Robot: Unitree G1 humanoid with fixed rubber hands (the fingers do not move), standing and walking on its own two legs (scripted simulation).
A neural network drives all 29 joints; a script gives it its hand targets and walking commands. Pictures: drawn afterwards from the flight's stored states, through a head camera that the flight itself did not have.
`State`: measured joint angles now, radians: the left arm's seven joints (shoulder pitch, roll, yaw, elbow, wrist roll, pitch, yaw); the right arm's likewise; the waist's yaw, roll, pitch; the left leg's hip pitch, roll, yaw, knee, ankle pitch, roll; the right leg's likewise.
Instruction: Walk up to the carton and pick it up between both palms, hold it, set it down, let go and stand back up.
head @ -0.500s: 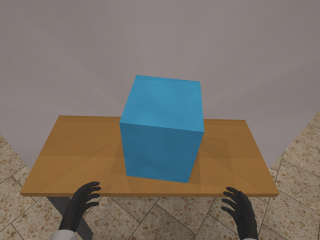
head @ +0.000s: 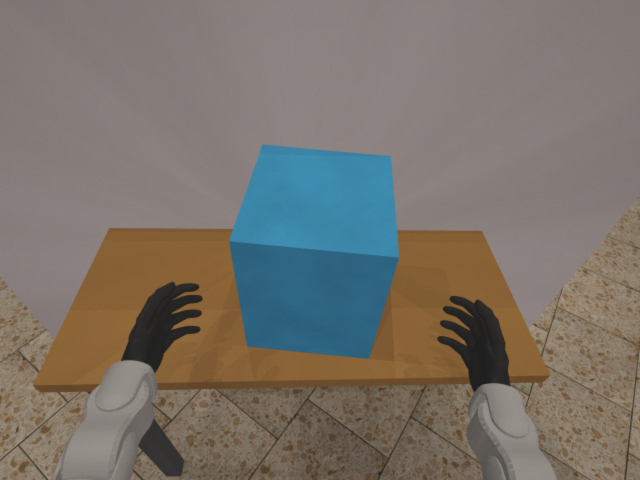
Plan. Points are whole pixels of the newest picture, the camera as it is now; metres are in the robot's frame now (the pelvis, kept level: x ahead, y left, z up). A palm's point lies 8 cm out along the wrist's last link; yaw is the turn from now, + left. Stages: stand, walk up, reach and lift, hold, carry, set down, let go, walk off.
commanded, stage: reach and lift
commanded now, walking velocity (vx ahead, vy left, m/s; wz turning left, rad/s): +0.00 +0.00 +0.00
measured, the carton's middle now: (316, 254) +0.45 +0.03 +0.02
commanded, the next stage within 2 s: none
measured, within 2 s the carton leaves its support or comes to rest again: neither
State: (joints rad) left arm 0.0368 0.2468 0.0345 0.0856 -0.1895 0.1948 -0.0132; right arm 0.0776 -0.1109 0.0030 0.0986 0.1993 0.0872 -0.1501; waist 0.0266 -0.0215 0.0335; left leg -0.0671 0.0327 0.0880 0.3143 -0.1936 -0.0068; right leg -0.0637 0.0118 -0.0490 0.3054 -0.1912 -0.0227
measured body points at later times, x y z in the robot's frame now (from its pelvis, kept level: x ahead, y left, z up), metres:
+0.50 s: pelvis -0.01 +0.00 +0.00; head +0.01 +0.02 +0.45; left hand +0.35 +0.22 +0.10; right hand +0.34 -0.18 +0.10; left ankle -0.01 +0.12 -0.75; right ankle -0.01 -0.10 -0.75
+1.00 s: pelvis -0.01 +0.00 +0.00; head +0.01 +0.02 +0.45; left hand +0.42 +0.21 +0.16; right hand +0.40 -0.19 +0.15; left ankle -0.01 +0.12 -0.75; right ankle -0.01 -0.10 -0.75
